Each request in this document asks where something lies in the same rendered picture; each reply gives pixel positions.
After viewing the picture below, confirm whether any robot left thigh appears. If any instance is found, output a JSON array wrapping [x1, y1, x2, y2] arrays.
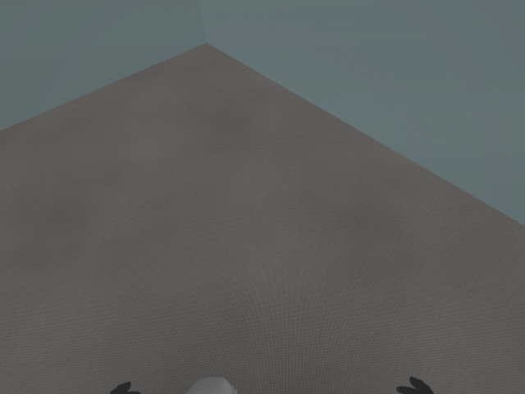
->
[[186, 377, 237, 394]]

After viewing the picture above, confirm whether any robot right hand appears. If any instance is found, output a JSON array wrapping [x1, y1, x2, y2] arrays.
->
[[396, 377, 434, 394]]

